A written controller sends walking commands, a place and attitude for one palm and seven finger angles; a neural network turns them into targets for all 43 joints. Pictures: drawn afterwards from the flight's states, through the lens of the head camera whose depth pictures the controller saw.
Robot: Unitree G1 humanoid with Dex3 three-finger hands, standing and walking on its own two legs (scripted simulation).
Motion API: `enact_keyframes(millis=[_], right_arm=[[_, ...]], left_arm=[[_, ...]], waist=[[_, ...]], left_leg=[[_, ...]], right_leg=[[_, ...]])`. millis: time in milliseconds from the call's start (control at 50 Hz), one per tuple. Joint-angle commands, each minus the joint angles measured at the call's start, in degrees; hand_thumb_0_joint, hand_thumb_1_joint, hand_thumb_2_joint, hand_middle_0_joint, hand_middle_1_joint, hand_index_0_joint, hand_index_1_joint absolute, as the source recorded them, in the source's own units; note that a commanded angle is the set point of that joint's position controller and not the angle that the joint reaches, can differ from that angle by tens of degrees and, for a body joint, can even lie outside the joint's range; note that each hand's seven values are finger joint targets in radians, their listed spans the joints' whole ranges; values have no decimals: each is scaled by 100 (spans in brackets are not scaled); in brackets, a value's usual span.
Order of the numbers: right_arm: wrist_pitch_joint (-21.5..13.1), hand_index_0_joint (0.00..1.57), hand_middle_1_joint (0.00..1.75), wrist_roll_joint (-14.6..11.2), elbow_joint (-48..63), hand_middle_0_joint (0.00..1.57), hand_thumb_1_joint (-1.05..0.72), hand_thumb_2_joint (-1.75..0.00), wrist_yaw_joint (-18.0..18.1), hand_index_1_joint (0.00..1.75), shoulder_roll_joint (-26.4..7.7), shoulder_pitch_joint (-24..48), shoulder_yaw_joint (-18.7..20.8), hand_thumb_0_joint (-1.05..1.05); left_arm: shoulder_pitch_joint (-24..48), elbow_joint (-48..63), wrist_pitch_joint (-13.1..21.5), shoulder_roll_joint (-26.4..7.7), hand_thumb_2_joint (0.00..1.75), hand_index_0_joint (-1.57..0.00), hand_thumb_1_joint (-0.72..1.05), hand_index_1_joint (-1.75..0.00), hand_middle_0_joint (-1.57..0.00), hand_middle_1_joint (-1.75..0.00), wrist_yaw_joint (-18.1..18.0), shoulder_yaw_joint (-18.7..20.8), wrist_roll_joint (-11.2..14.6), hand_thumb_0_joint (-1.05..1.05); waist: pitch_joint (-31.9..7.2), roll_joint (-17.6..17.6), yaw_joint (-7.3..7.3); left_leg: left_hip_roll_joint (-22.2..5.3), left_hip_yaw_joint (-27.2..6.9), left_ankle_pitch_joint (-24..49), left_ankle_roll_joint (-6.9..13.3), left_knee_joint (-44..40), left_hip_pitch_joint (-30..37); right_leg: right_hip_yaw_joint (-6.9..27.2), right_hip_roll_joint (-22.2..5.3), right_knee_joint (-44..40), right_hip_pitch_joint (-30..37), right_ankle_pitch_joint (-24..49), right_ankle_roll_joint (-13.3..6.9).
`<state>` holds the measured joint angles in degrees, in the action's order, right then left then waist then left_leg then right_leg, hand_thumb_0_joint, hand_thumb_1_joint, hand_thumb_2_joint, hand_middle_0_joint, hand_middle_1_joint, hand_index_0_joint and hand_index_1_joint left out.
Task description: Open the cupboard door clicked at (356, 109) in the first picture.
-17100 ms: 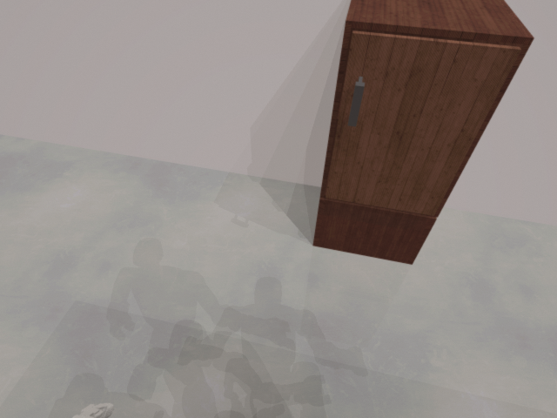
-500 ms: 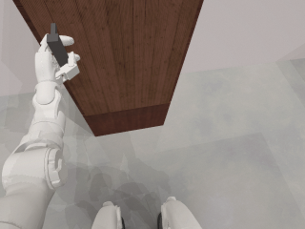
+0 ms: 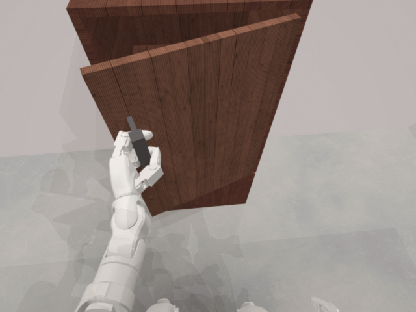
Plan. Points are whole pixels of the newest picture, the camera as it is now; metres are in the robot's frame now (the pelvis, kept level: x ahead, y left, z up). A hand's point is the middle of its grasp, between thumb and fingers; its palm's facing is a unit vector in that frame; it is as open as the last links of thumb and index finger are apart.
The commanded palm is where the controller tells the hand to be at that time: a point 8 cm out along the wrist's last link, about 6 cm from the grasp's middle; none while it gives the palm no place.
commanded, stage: pull the door open along its arc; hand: left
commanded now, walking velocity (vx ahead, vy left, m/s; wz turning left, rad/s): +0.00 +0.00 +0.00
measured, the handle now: (140, 146) +0.43 +0.14 +0.05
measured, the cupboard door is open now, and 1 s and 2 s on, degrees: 20 40 42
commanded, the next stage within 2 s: open thumb and fingers to let go in 0.50 s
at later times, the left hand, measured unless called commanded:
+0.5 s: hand (202, 211) +0.29 +0.02 +0.05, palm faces +0.33 -0.94 -0.06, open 6.2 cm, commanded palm +0.22 +0.05 +0.05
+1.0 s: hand (194, 213) +0.29 +0.03 +0.05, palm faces +0.43 -0.90 -0.05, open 10.2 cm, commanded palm +0.24 +0.06 +0.05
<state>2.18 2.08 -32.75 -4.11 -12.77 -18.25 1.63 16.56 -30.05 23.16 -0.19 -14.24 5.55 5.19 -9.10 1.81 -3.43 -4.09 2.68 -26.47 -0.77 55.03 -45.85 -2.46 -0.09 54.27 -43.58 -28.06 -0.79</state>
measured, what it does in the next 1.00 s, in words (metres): shifts its weight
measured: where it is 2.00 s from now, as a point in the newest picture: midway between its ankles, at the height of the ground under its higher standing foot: outside the picture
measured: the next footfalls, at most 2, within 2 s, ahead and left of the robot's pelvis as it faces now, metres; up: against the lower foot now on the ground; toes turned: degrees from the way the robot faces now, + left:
none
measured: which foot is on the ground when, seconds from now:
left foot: down 0.00-1.00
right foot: down 0.00-1.00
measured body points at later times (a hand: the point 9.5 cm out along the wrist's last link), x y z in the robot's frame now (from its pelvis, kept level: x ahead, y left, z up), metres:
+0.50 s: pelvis -0.01 -0.04 +0.00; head +0.02 -0.07 +0.45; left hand +0.27 +0.06 +0.06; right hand +0.17 -0.24 -0.11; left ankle -0.01 +0.13 -0.68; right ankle -0.02 -0.11 -0.68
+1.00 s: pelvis -0.02 -0.06 -0.01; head +0.02 -0.09 +0.44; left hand +0.26 +0.08 +0.05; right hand +0.16 -0.27 -0.12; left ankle +0.00 +0.13 -0.68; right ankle -0.02 -0.11 -0.68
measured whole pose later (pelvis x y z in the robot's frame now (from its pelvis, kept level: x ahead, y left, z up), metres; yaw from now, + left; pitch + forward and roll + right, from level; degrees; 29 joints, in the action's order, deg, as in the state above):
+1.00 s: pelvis -0.02 -0.06 -0.01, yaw +4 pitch +12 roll +2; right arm -1.8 4.8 -34.7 -0.7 -10.9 -10.8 0.9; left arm -1.9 -12.8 14.4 6.2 -35.1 -11.8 -4.2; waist -8.7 2.7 -0.5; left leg -1.4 -4.6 -24.4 -3.1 54.4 -42.6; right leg -6.3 -0.2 58.2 -40.9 -30.0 -5.2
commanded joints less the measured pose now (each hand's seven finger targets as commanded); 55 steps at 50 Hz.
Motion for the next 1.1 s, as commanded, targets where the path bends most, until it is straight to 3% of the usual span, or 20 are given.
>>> enact_keyframes(millis=[0,60,80,160,300,360,460,560,580,600,680,800,960,980,1020,1080], right_arm=[[-248,20,30,155,592,20,-90,-90,-39,30,-525,-106,265,0],[-255,20,30,244,607,20,-90,-90,-75,30,-450,166,255,0],[-275,20,30,295,630,20,-90,-90,-50,30,-420,245,238,0],[-326,20,30,347,642,20,-90,-90,80,30,-330,597,200,0],[-447,20,30,249,784,20,-90,-90,145,30,-194,1013,83,0],[-531,20,30,237,793,20,-90,-90,160,30,-151,1127,21,0],[-662,20,30,201,884,20,-90,-90,127,30,-56,1292,-43,0],[-679,20,30,219,710,20,-90,-90,265,30,-111,1321,-80,0],[-659,20,30,208,626,20,-90,-90,310,30,-144,1321,-75,0],[-659,20,30,248,615,20,-90,-90,321,30,-123,1322,-45,0],[-664,20,30,263,626,20,-90,-90,332,30,-98,1329,-31,0],[-648,20,30,265,673,20,-90,-90,358,30,-144,1158,45,0],[-698,20,30,241,658,20,-90,-90,408,30,-190,1159,40,0],[-706,20,30,239,655,20,-90,-90,413,30,-195,1157,53,0],[-713,20,30,242,674,20,-90,-90,408,30,-193,1165,48,0],[-722,20,30,229,666,20,-90,-90,416,30,-196,1171,50,0]], left_arm=[[789,1800,311,33,90,-40,90,-135,-40,-135,-1345,-242,-572,0],[753,2076,138,617,90,-40,90,-135,-40,-135,-2000,-775,-1002,0],[650,1985,27,722,90,-40,90,-135,-40,-135,-2146,-865,-1155,0],[806,2139,-224,1165,90,-40,90,-135,-40,-135,-2400,-1352,-1445,0],[-358,2683,-468,1667,90,-40,90,-135,-40,-135,-2178,-2023,-1186,0],[-644,2850,-537,1735,90,-40,90,-135,-40,-135,-2148,-2144,-1138,0],[-1859,3396,-716,1860,90,-40,90,-135,-40,-135,-2090,-2291,-1043,0],[-886,3036,-783,1425,90,-40,90,-135,-40,-135,-2173,-1890,-1036,0],[-315,3049,-724,1151,90,-40,90,-135,-40,-135,-2229,-1686,-1048,0],[-399,2958,-708,1236,87,-40,83,-134,-40,-134,-2242,-1665,-1046,0],[-699,2783,-649,1357,75,-38,55,-131,-38,-131,-2239,-1587,-984,0],[-805,3029,-576,1360,57,-35,13,-127,-35,-127,-2112,-1750,-1051,0],[-520,2981,-467,1398,33,-30,-43,-121,-30,-121,-2094,-1892,-1066,0],[-493,3020,-450,1347,30,-30,-50,-120,-30,-120,-2098,-1876,-1086,0],[-546,2954,-449,1382,30,-30,-50,-120,-30,-120,-2114,-1876,-1067,0],[-413,2801,-488,1385,30,-27,-50,-105,-27,-105,-2165,-1862,-1097,0]], waist=[[-1975,-139,191],[-1952,-114,164],[-1845,-343,147],[-1782,-500,71],[-1685,-573,219],[-1475,-642,199],[-1442,-757,373],[-810,-865,201],[-767,-872,129],[-924,-814,215],[-1271,-890,329],[-1565,-951,212],[-1231,-968,80],[-1254,-934,114],[-1352,-866,163],[-1295,-939,133]], left_leg=[[336,-86,2890,91,-275,1316],[348,-128,2645,64,-245,1316],[346,-162,2524,86,-237,1231],[383,-167,1949,101,-277,1217],[435,-188,1766,92,-401,1325],[469,-224,1509,84,-400,1251],[526,-249,1514,49,-447,1264],[574,-358,1053,41,-308,947],[565,-391,1006,57,-279,882],[579,-396,1020,42,-248,843],[605,-456,1151,26,-210,704],[587,-443,1305,37,-119,669],[567,-485,990,81,-88,653],[555,-497,1026,83,-94,655],[571,-472,1019,80,-106,657],[557,-464,979,94,-107,673]], right_leg=[[-146,160,-270,1185,3321,-3],[-181,130,-252,1073,3003,-49],[-201,146,-295,1034,2887,-56],[-135,84,-461,1042,2458,-63],[-21,-33,-744,1485,2721,-13],[77,-120,-895,1487,2595,58],[154,-210,-1029,1806,2838,95],[586,-391,-1377,1416,2173,207],[626,-402,-1370,1324,2034,203],[677,-412,-1305,1382,2074,203],[675,-442,-1102,1626,2603,212],[760,-508,-972,1809,3403,303],[686,-453,-1064,1300,2335,251],[658,-422,-1029,1294,2289,217],[615,-411,-984,1303,2235,201],[545,-362,-1003,1194,1977,172]])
